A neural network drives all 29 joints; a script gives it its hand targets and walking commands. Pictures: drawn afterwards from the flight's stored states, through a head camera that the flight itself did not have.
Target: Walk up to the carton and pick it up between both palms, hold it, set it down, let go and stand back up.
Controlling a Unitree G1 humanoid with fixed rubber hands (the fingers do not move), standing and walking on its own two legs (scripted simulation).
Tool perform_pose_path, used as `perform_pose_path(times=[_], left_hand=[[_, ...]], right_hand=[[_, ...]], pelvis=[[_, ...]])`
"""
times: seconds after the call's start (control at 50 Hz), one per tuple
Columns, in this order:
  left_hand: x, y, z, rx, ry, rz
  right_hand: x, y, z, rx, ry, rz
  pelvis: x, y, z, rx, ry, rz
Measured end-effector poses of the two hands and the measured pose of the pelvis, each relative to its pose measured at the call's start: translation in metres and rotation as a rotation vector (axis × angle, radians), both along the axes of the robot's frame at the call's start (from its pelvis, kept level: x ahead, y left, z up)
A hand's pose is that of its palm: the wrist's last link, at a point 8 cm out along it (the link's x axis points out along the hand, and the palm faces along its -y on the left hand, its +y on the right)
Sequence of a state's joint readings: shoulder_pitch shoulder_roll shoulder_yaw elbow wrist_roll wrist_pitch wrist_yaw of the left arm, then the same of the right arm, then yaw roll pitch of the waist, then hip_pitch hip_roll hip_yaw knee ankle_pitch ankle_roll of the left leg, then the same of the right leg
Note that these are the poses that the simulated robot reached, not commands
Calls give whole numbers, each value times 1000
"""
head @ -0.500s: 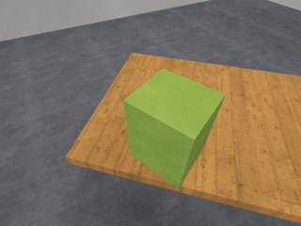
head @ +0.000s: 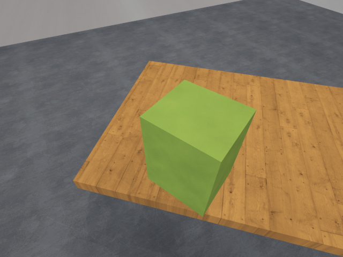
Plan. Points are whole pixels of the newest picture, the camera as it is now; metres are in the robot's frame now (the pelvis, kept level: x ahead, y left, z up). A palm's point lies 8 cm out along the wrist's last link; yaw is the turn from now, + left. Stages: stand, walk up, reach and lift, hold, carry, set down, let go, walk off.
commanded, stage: stand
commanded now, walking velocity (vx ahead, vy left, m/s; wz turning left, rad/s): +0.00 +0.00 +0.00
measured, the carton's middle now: (193, 149) +0.39 -0.04 +0.03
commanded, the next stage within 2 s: walk up in 1.50 s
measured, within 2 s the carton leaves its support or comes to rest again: neither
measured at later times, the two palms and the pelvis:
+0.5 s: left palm out of the picture +0.00 +0.24 -0.14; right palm out of the picture +0.01 -0.23 -0.14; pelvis +0.00 +0.00 +0.00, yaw +0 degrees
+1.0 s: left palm out of the picture +0.01 +0.23 -0.14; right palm out of the picture +0.01 -0.23 -0.14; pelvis +0.01 +0.00 +0.00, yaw +0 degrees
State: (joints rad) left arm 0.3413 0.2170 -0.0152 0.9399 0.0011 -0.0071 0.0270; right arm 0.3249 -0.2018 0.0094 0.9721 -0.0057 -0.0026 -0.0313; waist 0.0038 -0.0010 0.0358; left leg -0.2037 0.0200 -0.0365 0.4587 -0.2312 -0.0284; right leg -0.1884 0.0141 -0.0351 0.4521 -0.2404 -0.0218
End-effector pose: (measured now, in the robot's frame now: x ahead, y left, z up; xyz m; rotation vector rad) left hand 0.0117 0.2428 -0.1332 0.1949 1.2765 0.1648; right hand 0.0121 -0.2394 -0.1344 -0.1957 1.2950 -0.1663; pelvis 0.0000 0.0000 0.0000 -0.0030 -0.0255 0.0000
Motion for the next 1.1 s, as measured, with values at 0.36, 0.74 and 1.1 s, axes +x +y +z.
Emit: perform_pose_path(times=[0.36, 0.74, 1.1], left_hand=[[-6, -3, -2, -6, 32, 12], [-12, -7, -3, -12, 67, 20], [-4, -11, -4, -18, 62, 22]], right_hand=[[-3, 5, -2, 8, 23, -10], [-12, 9, -4, 15, 66, -22], [-5, 12, -4, 19, 60, -26]], pelvis=[[2, 1, 1, 0, -2, -3], [5, 1, 2, 1, 7, -5], [9, 0, 2, 1, 3, -6]])
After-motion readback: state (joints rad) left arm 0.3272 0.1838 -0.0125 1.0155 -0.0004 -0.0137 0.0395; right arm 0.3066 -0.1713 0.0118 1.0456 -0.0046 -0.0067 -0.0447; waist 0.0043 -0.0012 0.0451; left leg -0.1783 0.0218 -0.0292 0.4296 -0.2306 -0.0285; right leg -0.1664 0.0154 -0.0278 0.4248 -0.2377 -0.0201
